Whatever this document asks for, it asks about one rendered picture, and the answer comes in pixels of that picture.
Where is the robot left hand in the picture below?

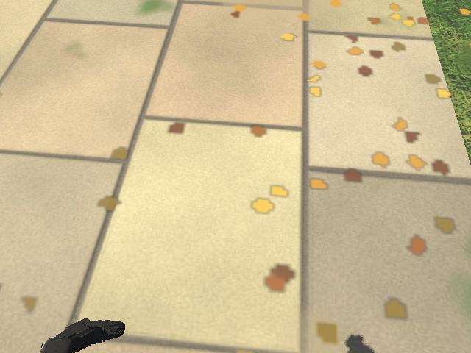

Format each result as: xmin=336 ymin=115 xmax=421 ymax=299
xmin=40 ymin=318 xmax=125 ymax=353

